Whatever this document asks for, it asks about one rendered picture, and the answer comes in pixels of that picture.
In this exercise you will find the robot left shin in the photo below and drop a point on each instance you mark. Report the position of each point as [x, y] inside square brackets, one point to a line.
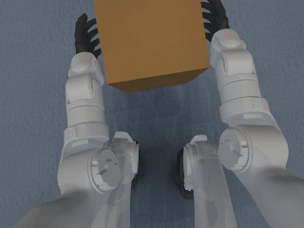
[121, 135]

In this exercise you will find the robot left upper arm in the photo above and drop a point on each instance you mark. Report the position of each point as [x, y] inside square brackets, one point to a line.
[86, 180]

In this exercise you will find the carton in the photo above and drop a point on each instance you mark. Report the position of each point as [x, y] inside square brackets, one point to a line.
[149, 44]

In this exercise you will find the robot left foot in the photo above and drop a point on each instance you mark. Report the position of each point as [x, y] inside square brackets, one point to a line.
[134, 182]

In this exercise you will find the robot right upper arm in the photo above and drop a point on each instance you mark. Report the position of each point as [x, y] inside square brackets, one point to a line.
[257, 154]

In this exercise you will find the robot left hand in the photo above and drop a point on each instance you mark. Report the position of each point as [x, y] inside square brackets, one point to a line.
[83, 39]

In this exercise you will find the left robot forearm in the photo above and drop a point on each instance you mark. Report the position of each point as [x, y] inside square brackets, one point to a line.
[85, 108]

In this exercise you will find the robot right hand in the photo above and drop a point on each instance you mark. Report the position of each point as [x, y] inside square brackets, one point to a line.
[217, 18]

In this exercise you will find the right robot forearm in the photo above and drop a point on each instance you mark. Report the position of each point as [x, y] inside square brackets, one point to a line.
[237, 82]

